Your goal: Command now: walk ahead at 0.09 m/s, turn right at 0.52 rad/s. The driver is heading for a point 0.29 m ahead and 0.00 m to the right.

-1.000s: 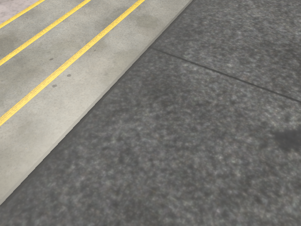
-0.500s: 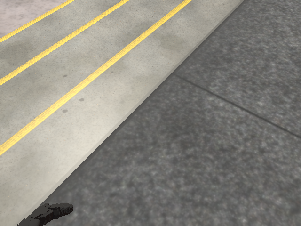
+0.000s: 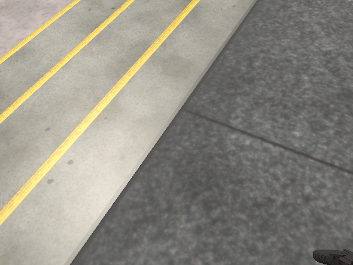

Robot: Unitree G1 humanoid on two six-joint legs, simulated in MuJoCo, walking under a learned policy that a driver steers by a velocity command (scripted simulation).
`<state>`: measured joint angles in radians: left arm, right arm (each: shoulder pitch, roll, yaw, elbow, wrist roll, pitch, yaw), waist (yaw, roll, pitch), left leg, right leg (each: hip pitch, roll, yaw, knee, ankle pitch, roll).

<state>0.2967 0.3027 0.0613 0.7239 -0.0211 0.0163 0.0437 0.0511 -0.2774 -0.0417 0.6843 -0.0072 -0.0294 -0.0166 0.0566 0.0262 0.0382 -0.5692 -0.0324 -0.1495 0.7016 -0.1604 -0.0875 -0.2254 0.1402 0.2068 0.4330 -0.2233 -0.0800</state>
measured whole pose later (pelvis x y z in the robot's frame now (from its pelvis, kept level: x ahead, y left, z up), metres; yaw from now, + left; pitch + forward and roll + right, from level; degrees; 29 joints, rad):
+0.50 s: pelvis +0.05 +0.02 -0.01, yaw -11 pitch +0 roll +0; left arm 0.20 0.29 0.04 0.69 0.00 0.05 0.03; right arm 0.18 -0.26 -0.03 0.76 0.01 0.01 -0.01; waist -0.03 -0.01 0.06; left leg -0.31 0.00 -0.02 0.48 -0.17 0.00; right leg -0.25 0.00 0.06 0.56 -0.31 0.05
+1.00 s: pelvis +0.06 -0.01 -0.01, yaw -11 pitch -2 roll +0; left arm 0.26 0.23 0.01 0.81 0.01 -0.01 0.01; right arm 0.21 -0.26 -0.04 0.94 -0.01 0.00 -0.03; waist -0.01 0.00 0.03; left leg -0.25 0.03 -0.05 0.47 -0.20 -0.06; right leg -0.15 0.04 0.03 0.50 -0.32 -0.03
